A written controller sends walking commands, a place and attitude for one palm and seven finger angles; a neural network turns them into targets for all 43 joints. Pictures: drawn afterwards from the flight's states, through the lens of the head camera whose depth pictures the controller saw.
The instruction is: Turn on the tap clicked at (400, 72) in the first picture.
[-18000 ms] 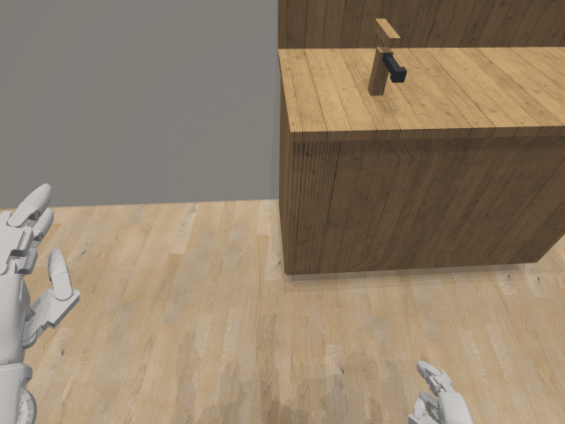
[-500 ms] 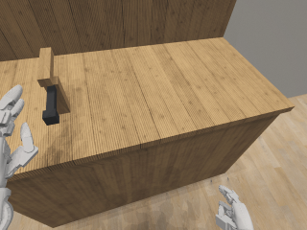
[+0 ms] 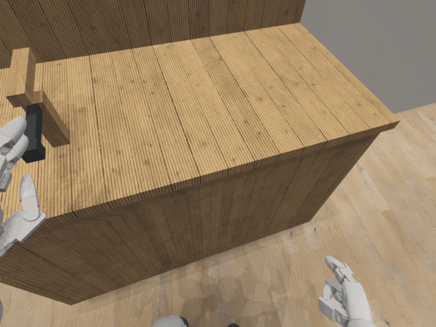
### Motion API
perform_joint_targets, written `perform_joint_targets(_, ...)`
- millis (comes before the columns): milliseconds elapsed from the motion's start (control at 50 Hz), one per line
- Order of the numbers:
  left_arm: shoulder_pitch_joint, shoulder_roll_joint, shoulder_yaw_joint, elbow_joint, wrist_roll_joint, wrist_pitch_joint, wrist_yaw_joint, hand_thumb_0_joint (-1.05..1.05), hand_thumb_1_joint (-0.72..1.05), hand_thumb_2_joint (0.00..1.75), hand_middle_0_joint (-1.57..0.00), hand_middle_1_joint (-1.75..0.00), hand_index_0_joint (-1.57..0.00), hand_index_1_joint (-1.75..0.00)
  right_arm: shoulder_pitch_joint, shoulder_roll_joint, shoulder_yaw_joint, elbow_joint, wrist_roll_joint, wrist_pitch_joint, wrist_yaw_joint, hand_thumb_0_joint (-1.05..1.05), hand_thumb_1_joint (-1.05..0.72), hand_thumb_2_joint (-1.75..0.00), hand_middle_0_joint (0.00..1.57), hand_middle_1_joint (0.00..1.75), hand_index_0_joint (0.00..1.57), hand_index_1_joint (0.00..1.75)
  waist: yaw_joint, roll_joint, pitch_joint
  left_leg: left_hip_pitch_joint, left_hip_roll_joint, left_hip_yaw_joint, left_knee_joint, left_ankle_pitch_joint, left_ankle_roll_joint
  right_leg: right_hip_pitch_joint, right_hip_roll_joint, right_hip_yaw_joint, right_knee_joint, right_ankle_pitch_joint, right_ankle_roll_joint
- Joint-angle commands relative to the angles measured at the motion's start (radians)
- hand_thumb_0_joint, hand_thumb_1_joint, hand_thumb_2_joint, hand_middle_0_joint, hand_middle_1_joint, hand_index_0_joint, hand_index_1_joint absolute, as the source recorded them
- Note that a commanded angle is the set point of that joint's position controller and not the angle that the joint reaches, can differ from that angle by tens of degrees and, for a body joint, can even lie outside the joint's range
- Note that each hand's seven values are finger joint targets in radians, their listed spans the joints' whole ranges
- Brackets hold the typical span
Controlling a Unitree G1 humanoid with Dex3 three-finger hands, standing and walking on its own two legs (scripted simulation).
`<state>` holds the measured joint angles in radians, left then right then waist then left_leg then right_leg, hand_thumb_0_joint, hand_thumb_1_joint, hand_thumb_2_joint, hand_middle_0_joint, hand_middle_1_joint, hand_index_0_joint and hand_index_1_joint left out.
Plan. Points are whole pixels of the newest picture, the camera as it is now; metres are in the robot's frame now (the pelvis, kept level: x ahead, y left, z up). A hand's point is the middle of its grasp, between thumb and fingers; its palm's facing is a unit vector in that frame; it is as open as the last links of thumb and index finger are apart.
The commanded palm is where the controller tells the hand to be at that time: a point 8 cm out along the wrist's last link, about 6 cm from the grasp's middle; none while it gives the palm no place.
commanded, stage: come to a stop and stand still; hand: left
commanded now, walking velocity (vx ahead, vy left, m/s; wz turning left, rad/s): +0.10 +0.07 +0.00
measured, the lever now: (31, 150) +0.35 +0.34 +0.11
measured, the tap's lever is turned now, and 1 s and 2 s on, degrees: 0 0 0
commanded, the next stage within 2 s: look again from close up in 0.92 s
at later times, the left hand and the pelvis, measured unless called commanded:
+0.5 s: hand (4, 214) +0.22 +0.28 +0.16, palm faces +0.42 -0.83 -0.37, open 7.4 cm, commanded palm +0.16 +0.32 +0.18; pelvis +0.01 +0.03 +0.00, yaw +1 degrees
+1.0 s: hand (5, 190) +0.25 +0.30 +0.16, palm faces +0.41 -0.84 -0.37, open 7.4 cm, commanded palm +0.19 +0.34 +0.18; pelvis +0.04 +0.05 +0.01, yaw +2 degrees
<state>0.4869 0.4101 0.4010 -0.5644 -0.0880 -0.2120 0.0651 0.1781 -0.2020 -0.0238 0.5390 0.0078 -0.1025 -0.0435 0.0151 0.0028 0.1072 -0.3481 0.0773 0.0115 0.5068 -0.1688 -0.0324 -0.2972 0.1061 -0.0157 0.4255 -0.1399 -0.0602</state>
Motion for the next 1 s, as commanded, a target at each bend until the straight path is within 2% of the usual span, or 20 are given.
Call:
perform_joint_targets(0,0.011,0.151,0.121,-0.179,-0.012,-0.043,0.041,0.0,0.9,0.9,-0.2,-0.3,-0.2,-0.3,-0.023,-0.106,-0.046,-0.142,0.016,-0.052,-0.013,0.0,-0.9,-0.9,0.2,0.3,0.2,0.3,-0.003,-0.025,-0.254,0.121,-0.033,0.031,0.054,-0.171,0.038,-0.004,-0.197,0.152,-0.17,-0.12,0.083)
perform_joint_targets(40,-0.002,0.146,0.11,-0.168,-0.005,-0.029,0.066,0.0,0.9,0.9,-0.2,-0.3,-0.2,-0.3,-0.024,-0.099,-0.038,-0.125,0.02,-0.056,-0.018,0.0,-0.9,-0.9,0.2,0.3,0.2,0.3,-0.007,-0.064,-0.226,0.175,-0.071,0.02,0.176,-0.2,0.033,-0.134,-0.265,0.253,-0.266,-0.391,0.033)
perform_joint_targets(60,-0.005,0.144,0.105,-0.152,0.004,-0.017,0.078,0.0,0.9,0.9,-0.2,-0.3,-0.2,-0.3,-0.025,-0.094,-0.031,-0.11,0.014,-0.056,-0.019,0.0,-0.9,-0.9,0.2,0.3,0.2,0.3,-0.012,-0.088,-0.219,0.184,-0.076,0.01,0.191,-0.19,0.035,-0.148,-0.278,0.264,-0.274,-0.442,0.011)
perform_joint_targets(100,-0.027,0.129,0.086,-0.14,0.01,0.0,0.094,0.0,0.9,0.9,-0.2,-0.3,-0.2,-0.3,-0.037,-0.097,-0.018,-0.094,0.011,-0.057,-0.021,0.0,-0.9,-0.9,0.2,0.3,0.2,0.3,-0.018,-0.079,-0.204,0.174,-0.068,-0.018,0.079,-0.181,0.044,-0.094,-0.253,0.22,-0.232,-0.41,-0.001)
perform_joint_targets(160,-0.082,0.134,0.075,-0.138,0.022,-0.001,0.099,0.0,0.9,0.9,-0.2,-0.3,-0.2,-0.3,-0.047,-0.117,-0.019,-0.089,0.014,-0.065,-0.025,0.0,-0.9,-0.9,0.2,0.3,0.2,0.3,-0.012,-0.021,-0.163,0.174,-0.035,-0.066,-0.067,-0.216,0.064,-0.056,-0.19,0.164,-0.19,-0.395,0.031)
perform_joint_targets(180,-0.097,0.146,0.081,-0.156,0.027,0.002,0.1,0.0,0.9,0.9,-0.2,-0.3,-0.2,-0.3,-0.066,-0.121,-0.016,-0.092,0.012,-0.066,-0.028,0.0,-0.9,-0.9,0.2,0.3,0.2,0.3,-0.007,0.057,-0.14,0.139,-0.008,-0.102,-0.142,-0.267,0.071,-0.034,-0.162,0.148,-0.163,-0.392,0.038)
perform_joint_targets(200,-0.113,0.114,0.049,-0.161,0.036,0.0,0.098,0.0,0.9,0.9,-0.2,-0.3,-0.2,-0.3,-0.066,-0.117,-0.009,-0.097,0.012,-0.064,-0.025,0.0,-0.9,-0.9,0.2,0.3,0.2,0.3,-0.007,0.101,-0.12,0.059,0.02,-0.15,-0.215,-0.34,0.085,0.033,-0.133,0.118,-0.118,-0.354,0.05)
perform_joint_targets(260,-0.147,0.104,0.04,-0.143,0.059,0.001,0.092,0.0,0.9,0.9,-0.2,-0.3,-0.2,-0.3,-0.057,-0.124,-0.016,-0.106,0.022,-0.067,-0.012,0.0,-0.9,-0.9,0.2,0.3,0.2,0.3,-0.001,0.129,-0.101,-0.11,0.067,-0.201,-0.279,-0.427,0.11,0.217,-0.097,0.062,0.026,-0.173,0.066)
perform_joint_targets(280,-0.158,0.126,0.058,-0.162,0.061,-0.002,0.092,0.0,0.9,0.9,-0.2,-0.3,-0.2,-0.3,-0.063,-0.12,-0.015,-0.108,0.02,-0.071,-0.01,0.0,-0.9,-0.9,0.2,0.3,0.2,0.3,0.0,0.148,-0.114,-0.091,0.064,-0.194,-0.278,-0.393,0.108,0.224,-0.097,0.056,0.028,-0.138,0.064)
perform_joint_targets(340,-0.127,0.107,0.055,-0.126,0.067,-0.01,0.084,0.0,0.9,0.9,-0.2,-0.3,-0.2,-0.3,-0.046,-0.115,-0.014,-0.102,0.014,-0.077,0.003,0.0,-0.9,-0.9,0.2,0.3,0.2,0.3,0.003,0.095,-0.124,-0.098,0.042,-0.169,-0.232,-0.358,0.102,0.263,-0.117,0.065,-0.025,-0.117,0.056)
perform_joint_targets(400,-0.097,0.084,0.04,-0.098,0.061,-0.014,0.077,0.0,0.9,0.9,-0.2,-0.3,-0.2,-0.3,-0.032,-0.116,-0.012,-0.094,0.011,-0.078,0.013,0.0,-0.9,-0.9,0.2,0.3,0.2,0.3,-0.002,0.048,-0.117,-0.049,0.002,-0.136,-0.187,-0.3,0.08,0.205,-0.139,0.1,-0.092,-0.166,0.039)
perform_joint_targets(440,-0.098,0.091,0.044,-0.094,0.056,-0.018,0.078,0.0,0.9,0.9,-0.2,-0.3,-0.2,-0.3,-0.033,-0.119,-0.016,-0.093,0.009,-0.077,0.013,0.0,-0.9,-0.9,0.2,0.3,0.2,0.3,-0.003,0.006,-0.126,0.02,-0.011,-0.123,-0.149,-0.191,0.072,0.165,-0.159,0.133,-0.119,-0.139,0.026)
perform_joint_targets(540,-0.155,0.101,0.039,-0.119,0.053,-0.024,0.081,0.0,0.9,0.9,-0.2,-0.3,-0.2,-0.3,-0.05,-0.115,-0.01,-0.092,0.007,-0.071,0.008,0.0,-0.9,-0.9,0.2,0.3,0.2,0.3,0.001,0.068,-0.172,0.096,0.005,-0.13,-0.171,-0.041,0.066,0.205,-0.151,0.096,-0.067,0.021,0.033)
perform_joint_targets(680,-0.098,0.118,0.061,-0.143,0.042,-0.021,0.079,0.0,0.9,0.9,-0.2,-0.3,-0.2,-0.3,-0.061,-0.111,-0.013,-0.107,0.014,-0.05,0.01,0.0,-0.9,-0.9,0.2,0.3,0.2,0.3,0.004,0.056,-0.226,0.186,0.009,-0.114,-0.126,0.244,0.038,0.247,-0.159,0.057,-0.028,0.213,0.033)
perform_joint_targets(700,-0.086,0.092,0.039,-0.126,0.039,-0.019,0.076,0.0,0.9,0.9,-0.2,-0.3,-0.2,-0.3,-0.056,-0.113,-0.01,-0.109,0.01,-0.042,0.012,0.0,-0.9,-0.9,0.2,0.3,0.2,0.3,0.001,0.05,-0.219,0.174,0.009,-0.115,-0.125,0.259,0.037,0.254,-0.159,0.048,-0.029,0.216,0.034)
perform_joint_targets(780,-0.082,0.118,0.063,-0.152,0.037,-0.019,0.076,0.0,0.9,0.9,-0.2,-0.3,-0.2,-0.3,-0.065,-0.115,-0.015,-0.118,0.017,-0.03,0.011,0.0,-0.9,-0.9,0.2,0.3,0.2,0.3,0.0,0.085,-0.214,0.183,0.012,-0.116,-0.126,0.284,0.024,0.246,-0.16,0.048,-0.022,0.214,0.031)
perform_joint_targets(800,-0.076,0.097,0.044,-0.135,0.036,-0.019,0.073,0.0,0.9,0.9,-0.2,-0.3,-0.2,-0.3,-0.059,-0.112,-0.011,-0.119,0.012,-0.024,0.011,0.0,-0.9,-0.9,0.2,0.3,0.2,0.3,-0.001,0.071,-0.208,0.175,0.014,-0.116,-0.129,0.278,0.025,0.245,-0.158,0.038,-0.023,0.204,0.034)
perform_joint_targets(880,-0.08,0.126,0.072,-0.151,0.035,-0.017,0.078,0.0,0.9,0.9,-0.2,-0.3,-0.2,-0.3,-0.068,-0.113,-0.014,-0.124,0.016,-0.02,0.008,0.0,-0.9,-0.9,0.2,0.3,0.2,0.3,-0.001,0.058,-0.222,0.184,0.014,-0.114,-0.12,0.268,0.027,0.254,-0.166,0.049,-0.029,0.225,0.032)
perform_joint_targets(900,-0.084,0.097,0.044,-0.144,0.033,-0.018,0.076,0.0,0.9,0.9,-0.2,-0.3,-0.2,-0.3,-0.059,-0.115,-0.012,-0.121,0.011,-0.015,0.008,0.0,-0.9,-0.9,0.2,0.3,0.2,0.3,-0.005,0.062,-0.224,0.183,0.013,-0.116,-0.12,0.28,0.026,0.254,-0.165,0.043,-0.027,0.225,0.03)
perform_joint_targets(980,-0.085,0.121,0.063,-0.154,0.033,-0.016,0.08,0.0,0.9,0.9,-0.2,-0.3,-0.2,-0.3,-0.07,-0.113,-0.014,-0.125,0.017,-0.017,0.006,0.0,-0.9,-0.9,0.2,0.3,0.2,0.3,-0.002,0.06,-0.23,0.19,0.014,-0.117,-0.114,0.28,0.026,0.26,-0.171,0.051,-0.029,0.235,0.029)
